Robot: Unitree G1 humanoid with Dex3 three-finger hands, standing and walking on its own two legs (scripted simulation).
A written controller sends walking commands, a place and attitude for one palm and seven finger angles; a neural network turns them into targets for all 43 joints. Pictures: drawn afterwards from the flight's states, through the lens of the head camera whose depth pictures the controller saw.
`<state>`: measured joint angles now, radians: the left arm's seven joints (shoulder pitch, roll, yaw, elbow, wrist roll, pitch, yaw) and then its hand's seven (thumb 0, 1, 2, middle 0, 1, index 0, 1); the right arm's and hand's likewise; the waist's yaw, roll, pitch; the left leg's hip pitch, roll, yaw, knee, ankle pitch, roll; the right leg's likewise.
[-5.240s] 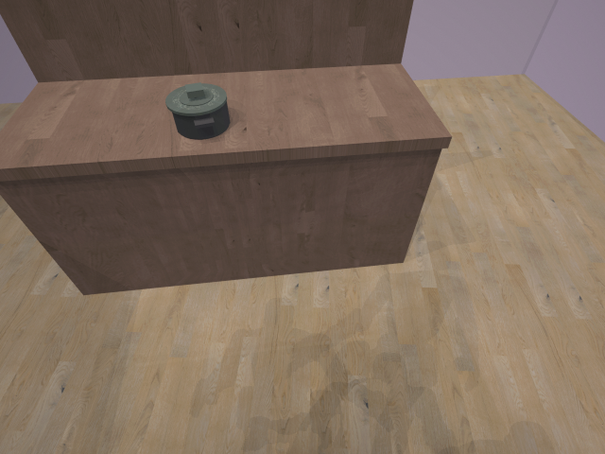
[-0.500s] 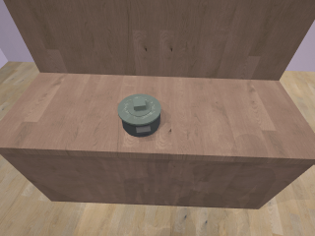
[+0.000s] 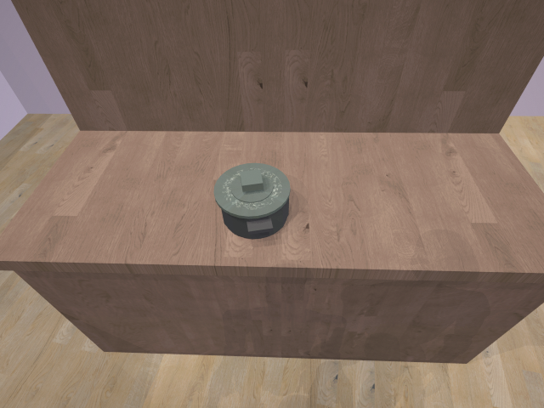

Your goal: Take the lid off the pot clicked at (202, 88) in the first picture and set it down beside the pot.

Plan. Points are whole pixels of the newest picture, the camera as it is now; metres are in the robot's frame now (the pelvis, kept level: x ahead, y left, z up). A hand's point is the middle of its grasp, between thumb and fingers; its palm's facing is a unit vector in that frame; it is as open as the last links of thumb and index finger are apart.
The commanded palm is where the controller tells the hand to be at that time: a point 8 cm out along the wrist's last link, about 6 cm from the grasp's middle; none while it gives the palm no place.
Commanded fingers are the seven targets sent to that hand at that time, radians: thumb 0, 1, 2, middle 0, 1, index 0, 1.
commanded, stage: look again from close up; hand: left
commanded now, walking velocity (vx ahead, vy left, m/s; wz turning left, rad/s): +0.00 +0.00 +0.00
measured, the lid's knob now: (251, 180) +0.56 +0.08 -0.01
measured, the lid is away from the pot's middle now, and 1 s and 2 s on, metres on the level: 0.00 0.00 0.00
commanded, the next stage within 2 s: shuffle to correct the standing spot in 1.54 s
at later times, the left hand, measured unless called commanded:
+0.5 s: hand out of the picture +0.00 +0.15 -0.17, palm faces +0.03 -0.98 -0.19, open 7.3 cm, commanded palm none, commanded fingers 0.00 0.90 0.90 -0.20 -0.30 -0.20 -0.30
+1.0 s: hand out of the picture -0.02 +0.14 -0.17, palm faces +0.04 -0.99 -0.17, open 7.3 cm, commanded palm none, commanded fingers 0.00 0.90 0.90 -0.20 -0.30 -0.20 -0.30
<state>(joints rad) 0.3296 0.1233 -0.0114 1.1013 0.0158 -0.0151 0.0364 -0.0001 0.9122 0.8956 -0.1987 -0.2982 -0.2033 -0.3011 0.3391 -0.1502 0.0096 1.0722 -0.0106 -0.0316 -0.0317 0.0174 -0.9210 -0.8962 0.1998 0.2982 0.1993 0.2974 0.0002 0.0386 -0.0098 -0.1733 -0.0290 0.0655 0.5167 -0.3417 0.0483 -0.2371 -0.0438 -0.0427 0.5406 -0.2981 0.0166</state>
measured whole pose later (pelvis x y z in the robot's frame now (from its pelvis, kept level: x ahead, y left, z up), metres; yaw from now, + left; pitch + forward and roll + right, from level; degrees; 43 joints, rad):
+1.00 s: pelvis +0.00 -0.02 +0.01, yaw +0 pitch -1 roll +0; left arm 0.32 0.13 -0.01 1.09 0.01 -0.01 0.03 0.00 0.91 0.90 -0.20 -0.30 -0.20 -0.30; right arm 0.30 -0.12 0.01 1.14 0.00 -0.03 -0.03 0.01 -0.91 -0.90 0.20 0.30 0.20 0.30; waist 0.01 0.00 0.04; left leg -0.13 0.00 0.05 0.44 -0.30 0.01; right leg -0.19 -0.01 -0.06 0.47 -0.26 -0.02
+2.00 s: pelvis +0.03 -0.02 +0.00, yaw +0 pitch +1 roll +0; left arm 0.39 0.11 0.01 1.10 0.02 -0.03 0.03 0.00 0.91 0.90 -0.20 -0.30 -0.20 -0.30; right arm 0.37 -0.08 -0.01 1.15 -0.01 -0.04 -0.03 0.01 -0.91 -0.90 0.20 0.30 0.20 0.30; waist 0.01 -0.01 0.02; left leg -0.16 0.00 0.05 0.53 -0.39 0.02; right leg -0.23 -0.01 -0.05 0.57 -0.36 -0.02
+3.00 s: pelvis +0.07 +0.01 +0.00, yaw +1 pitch -1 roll -2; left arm 0.34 0.11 -0.02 1.09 0.03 0.00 0.04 0.00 0.91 0.90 -0.20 -0.30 -0.21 -0.30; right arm 0.31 -0.17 -0.01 1.05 -0.01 -0.01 -0.03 0.02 -0.93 -0.90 0.20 0.30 0.20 0.30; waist -0.01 0.03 0.00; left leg -0.28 -0.01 0.10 0.60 -0.31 0.08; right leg -0.16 -0.04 -0.06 0.52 -0.35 0.01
